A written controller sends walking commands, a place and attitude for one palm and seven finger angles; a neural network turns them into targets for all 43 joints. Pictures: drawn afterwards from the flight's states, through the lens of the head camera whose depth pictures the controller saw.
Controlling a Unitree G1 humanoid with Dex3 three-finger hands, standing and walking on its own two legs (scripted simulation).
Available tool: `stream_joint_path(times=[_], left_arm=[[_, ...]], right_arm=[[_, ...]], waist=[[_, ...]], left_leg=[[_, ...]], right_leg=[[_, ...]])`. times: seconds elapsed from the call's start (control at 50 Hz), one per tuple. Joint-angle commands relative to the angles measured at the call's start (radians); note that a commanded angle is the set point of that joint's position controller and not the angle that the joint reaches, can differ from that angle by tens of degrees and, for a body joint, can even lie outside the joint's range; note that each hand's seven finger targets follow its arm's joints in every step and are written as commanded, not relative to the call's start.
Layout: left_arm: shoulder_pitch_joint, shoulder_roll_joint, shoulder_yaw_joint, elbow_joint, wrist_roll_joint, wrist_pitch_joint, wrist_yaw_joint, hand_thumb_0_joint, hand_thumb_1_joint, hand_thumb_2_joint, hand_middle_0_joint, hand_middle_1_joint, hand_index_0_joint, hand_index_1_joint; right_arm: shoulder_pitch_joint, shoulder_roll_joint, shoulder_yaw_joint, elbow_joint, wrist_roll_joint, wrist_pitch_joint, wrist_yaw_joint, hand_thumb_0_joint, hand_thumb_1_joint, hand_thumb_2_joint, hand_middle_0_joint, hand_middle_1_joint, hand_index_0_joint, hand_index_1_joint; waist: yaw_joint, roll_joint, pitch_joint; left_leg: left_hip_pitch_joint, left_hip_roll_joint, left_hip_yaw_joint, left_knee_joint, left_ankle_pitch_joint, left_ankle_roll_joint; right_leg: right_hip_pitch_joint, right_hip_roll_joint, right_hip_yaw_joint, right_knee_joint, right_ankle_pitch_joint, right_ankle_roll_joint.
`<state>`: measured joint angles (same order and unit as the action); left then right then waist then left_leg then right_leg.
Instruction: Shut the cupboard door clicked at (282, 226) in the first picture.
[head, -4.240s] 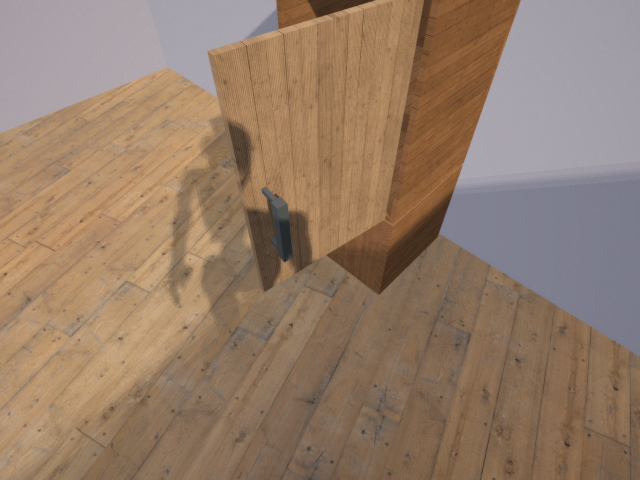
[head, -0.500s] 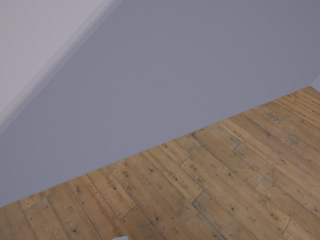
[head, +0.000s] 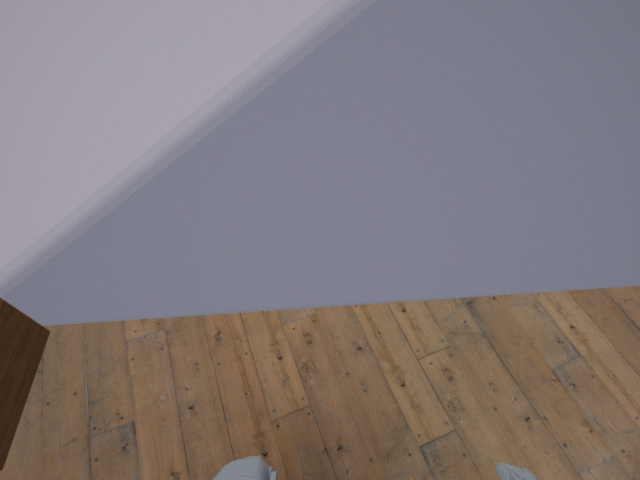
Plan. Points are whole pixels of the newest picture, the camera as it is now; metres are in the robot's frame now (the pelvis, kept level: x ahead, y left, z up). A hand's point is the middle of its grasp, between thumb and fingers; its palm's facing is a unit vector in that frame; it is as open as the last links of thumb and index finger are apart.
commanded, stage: turn to face it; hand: left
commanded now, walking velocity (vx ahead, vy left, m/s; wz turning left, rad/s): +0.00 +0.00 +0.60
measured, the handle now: out of the picture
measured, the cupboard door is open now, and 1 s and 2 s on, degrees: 81 81 81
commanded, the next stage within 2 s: none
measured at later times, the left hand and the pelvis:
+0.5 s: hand out of the picture +0.04 +0.16 -0.15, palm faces +0.31 -0.90 -0.30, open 7.4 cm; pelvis +0.02 -0.06 -0.01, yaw +19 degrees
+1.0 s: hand out of the picture -0.02 +0.16 -0.16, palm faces +0.60 -0.74 -0.29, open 7.4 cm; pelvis +0.03 -0.09 -0.01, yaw +38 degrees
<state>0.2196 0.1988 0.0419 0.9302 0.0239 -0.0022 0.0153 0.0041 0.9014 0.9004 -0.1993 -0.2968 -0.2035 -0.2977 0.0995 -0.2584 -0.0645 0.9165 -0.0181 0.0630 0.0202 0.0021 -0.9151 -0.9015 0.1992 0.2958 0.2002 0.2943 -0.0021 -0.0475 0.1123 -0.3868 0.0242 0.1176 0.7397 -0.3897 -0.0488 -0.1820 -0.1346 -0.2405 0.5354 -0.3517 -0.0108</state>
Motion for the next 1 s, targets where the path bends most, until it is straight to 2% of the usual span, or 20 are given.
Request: stream_joint_path(times=[0.0,0.02,0.04,0.06,0.1,0.14,0.26,0.3,0.34,0.36,0.42,0.54,0.6,0.64,0.66,0.68,0.7,0.8,0.94,0.98], left_arm=[[0.017,0.223,0.064,-0.069,-0.012,-0.016,0.009,0.0,0.9,0.9,-0.2,-0.3,-0.2,-0.3],[0.008,0.166,0.054,-0.104,-0.02,-0.008,0.001,0.0,0.9,0.9,-0.2,-0.3,-0.2,-0.3],[-0.054,0.145,0.033,-0.148,-0.013,0.0,0.005,0.0,0.9,0.9,-0.2,-0.3,-0.2,-0.3],[-0.085,0.155,0.038,-0.172,-0.007,0.014,0.011,0.0,0.9,0.9,-0.2,-0.3,-0.2,-0.3],[-0.1,0.152,0.046,-0.129,-0.007,0.031,0.013,0.0,0.9,0.9,-0.2,-0.3,-0.2,-0.3],[-0.045,0.146,0.048,-0.105,-0.007,0.041,-0.002,0.0,0.9,0.9,-0.2,-0.3,-0.2,-0.3],[-0.01,0.132,0.046,-0.109,-0.008,0.035,-0.009,0.0,0.9,0.9,-0.2,-0.3,-0.2,-0.3],[0.083,0.158,0.056,-0.092,-0.007,0.021,-0.006,0.0,0.9,0.9,-0.2,-0.3,-0.2,-0.3],[0.096,0.311,0.08,-0.117,0.013,0.007,0.01,0.0,0.9,0.9,-0.2,-0.3,-0.2,-0.3],[0.055,0.288,0.072,-0.134,0.007,0.002,0.013,0.0,0.9,0.9,-0.2,-0.3,-0.2,-0.3],[-0.086,0.175,0.043,-0.163,0.002,0.002,0.017,0.0,0.9,0.9,-0.2,-0.3,-0.2,-0.3],[0.077,0.221,0.061,-0.091,0.007,-0.01,0.018,0.0,0.9,0.9,-0.2,-0.3,-0.2,-0.3],[0.064,0.234,0.069,-0.083,0.003,-0.006,0.015,0.0,0.9,0.9,-0.2,-0.3,-0.2,-0.3],[0.026,0.221,0.073,-0.084,-0.005,0.001,0.012,0.0,0.9,0.9,-0.2,-0.3,-0.2,-0.3],[0.017,0.19,0.07,-0.103,-0.014,0.009,0.008,0.0,0.9,0.9,-0.2,-0.3,-0.2,-0.3],[-0.029,0.125,0.047,-0.151,-0.018,0.017,0.0,0.0,0.9,0.9,-0.2,-0.3,-0.2,-0.3],[-0.107,0.15,0.043,-0.184,-0.004,0.028,0.004,0.0,0.9,0.9,-0.2,-0.3,-0.2,-0.3],[-0.083,0.137,0.048,-0.112,-0.009,0.039,-0.005,0.0,0.9,0.9,-0.2,-0.3,-0.2,-0.3],[-0.03,0.135,0.043,-0.109,-0.014,0.03,-0.005,0.0,0.9,0.9,-0.2,-0.3,-0.2,-0.3],[0.059,0.183,0.058,-0.094,-0.01,0.013,0.004,0.0,0.9,0.9,-0.2,-0.3,-0.2,-0.3]], right_arm=[[0.133,-0.099,-0.018,-0.054,-0.008,-0.036,-0.001,0.0,-0.9,-0.9,0.2,0.3,0.2,0.3],[0.198,-0.214,-0.048,-0.051,-0.018,-0.043,-0.005,0.0,-0.9,-0.9,0.2,0.3,0.2,0.3],[0.254,-0.272,-0.057,-0.04,-0.005,-0.035,-0.009,0.0,-0.9,-0.9,0.2,0.3,0.2,0.3],[0.242,-0.279,-0.058,-0.043,-0.003,-0.036,-0.019,0.0,-0.9,-0.9,0.2,0.3,0.2,0.3],[0.134,-0.216,-0.042,-0.061,-0.007,-0.038,-0.038,0.0,-0.9,-0.9,0.2,0.3,0.2,0.3],[0.05,-0.198,-0.034,-0.085,-0.008,-0.041,-0.038,0.0,-0.9,-0.9,0.2,0.3,0.2,0.3],[0.001,-0.209,-0.051,-0.098,-0.014,-0.024,-0.023,0.0,-0.9,-0.9,0.2,0.3,0.2,0.3],[-0.033,-0.185,-0.054,-0.116,-0.005,-0.016,-0.021,0.0,-0.9,-0.9,0.2,0.3,0.2,0.3],[-0.031,-0.071,-0.039,-0.157,0.007,-0.016,-0.008,0.0,-0.9,-0.9,0.2,0.3,0.2,0.3],[0.0,-0.109,-0.047,-0.146,-0.001,-0.011,-0.004,0.0,-0.9,-0.9,0.2,0.3,0.2,0.3],[0.042,-0.072,-0.041,-0.091,-0.004,0.003,0.008,0.0,-0.9,-0.9,0.2,0.3,0.2,0.3],[-0.035,-0.014,-0.009,-0.098,0.01,-0.016,0.011,0.0,-0.9,-0.9,0.2,0.3,0.2,0.3],[0.008,-0.026,-0.007,-0.089,0.012,-0.024,0.004,0.0,-0.9,-0.9,0.2,0.3,0.2,0.3],[0.067,-0.054,-0.016,-0.074,0.009,-0.027,0.004,0.0,-0.9,-0.9,0.2,0.3,0.2,0.3],[0.131,-0.129,-0.034,-0.06,0.0,-0.037,0.001,0.0,-0.9,-0.9,0.2,0.3,0.2,0.3],[0.18,-0.237,-0.062,-0.058,-0.008,-0.034,-0.007,0.0,-0.9,-0.9,0.2,0.3,0.2,0.3],[0.228,-0.262,-0.065,-0.036,-0.01,-0.025,-0.014,0.0,-0.9,-0.9,0.2,0.3,0.2,0.3],[0.089,-0.173,-0.037,-0.064,-0.008,-0.045,-0.041,0.0,-0.9,-0.9,0.2,0.3,0.2,0.3],[0.035,-0.195,-0.053,-0.08,-0.01,-0.026,-0.029,0.0,-0.9,-0.9,0.2,0.3,0.2,0.3],[0.003,-0.152,-0.05,-0.102,0.002,-0.022,-0.024,0.0,-0.9,-0.9,0.2,0.3,0.2,0.3]], waist=[[-0.062,-0.054,-0.258],[-0.097,0.234,-0.293],[-0.112,0.298,-0.285],[-0.102,0.168,-0.231],[-0.063,0.288,-0.162],[-0.008,0.231,-0.152],[0.009,0.236,-0.113],[0.057,0.158,-0.133],[0.081,-0.295,-0.127],[0.053,-0.223,-0.137],[-0.028,-0.213,-0.094],[0.06,-0.149,-0.184],[0.04,-0.158,-0.205],[-0.003,-0.116,-0.207],[-0.042,0.075,-0.241],[-0.08,0.371,-0.202],[-0.104,0.271,-0.177],[-0.018,0.183,-0.159],[0.01,0.222,-0.132],[0.059,0.099,-0.146]], left_leg=[[0.298,0.014,0.005,-0.29,0.34,0.052],[0.506,0.282,-0.346,-0.301,0.717,0.19],[0.496,0.436,-0.491,-0.315,0.958,0.306],[0.428,0.445,-0.478,-0.311,0.872,0.325],[0.268,0.322,-0.412,-0.354,0.674,0.258],[0.202,0.243,-0.334,-0.366,0.514,0.213],[0.007,0.178,-0.373,-0.379,0.162,0.176],[-0.096,0.111,-0.352,-0.273,0.096,0.128],[-0.244,-0.097,-0.125,0.227,-0.225,0.008],[-0.192,-0.037,-0.179,0.424,-0.208,0.028],[-0.165,0.015,-0.139,0.512,-0.046,0.001],[-0.07,-0.023,-0.019,0.049,-0.108,-0.016],[0.011,-0.026,0.0,-0.106,-0.031,-0.003],[0.17,-0.007,-0.025,-0.286,0.126,0.018],[0.345,0.116,-0.169,-0.368,0.323,0.072],[0.435,0.381,-0.514,-0.395,0.687,0.225],[0.357,0.431,-0.523,-0.385,0.61,0.303],[0.272,0.223,-0.355,-0.367,0.587,0.21],[0.079,0.167,-0.413,-0.341,0.37,0.182],[-0.073,0.074,-0.371,-0.212,0.202,0.11]], right_leg=[[0.038,-0.188,0.051,0.231,0.752,-0.002],[-0.272,-0.048,0.026,0.463,0.126,0.075],[-0.39,0.021,0.131,0.632,-0.312,0.086],[-0.445,0.015,0.208,0.673,-0.297,0.092],[-0.413,0.012,0.255,0.666,-0.193,0.094],[-0.35,0.032,0.238,0.591,-0.115,0.093],[-0.112,0.112,0.174,0.223,-0.065,0.076],[0.065,0.113,0.17,-0.007,0.058,0.069],[0.059,-0.337,0.657,-0.346,-0.028,-0.104],[-0.059,-0.359,0.625,-0.332,-0.073,-0.158],[-0.107,-0.188,0.315,-0.245,0.175,-0.099],[0.191,-0.22,0.229,-0.1,0.705,-0.116],[0.19,-0.229,0.195,-0.045,0.721,-0.095],[0.078,-0.21,0.134,0.042,0.574,-0.035],[-0.102,-0.157,0.075,0.199,0.36,0.025],[-0.402,-0.007,0.059,0.407,-0.266,0.106],[-0.426,0.006,0.175,0.531,-0.305,0.089],[-0.381,0.041,0.237,0.555,-0.08,0.094],[-0.081,0.125,0.189,0.139,-0.027,0.075],[0.129,0.057,0.249,-0.139,0.084,0.056]])
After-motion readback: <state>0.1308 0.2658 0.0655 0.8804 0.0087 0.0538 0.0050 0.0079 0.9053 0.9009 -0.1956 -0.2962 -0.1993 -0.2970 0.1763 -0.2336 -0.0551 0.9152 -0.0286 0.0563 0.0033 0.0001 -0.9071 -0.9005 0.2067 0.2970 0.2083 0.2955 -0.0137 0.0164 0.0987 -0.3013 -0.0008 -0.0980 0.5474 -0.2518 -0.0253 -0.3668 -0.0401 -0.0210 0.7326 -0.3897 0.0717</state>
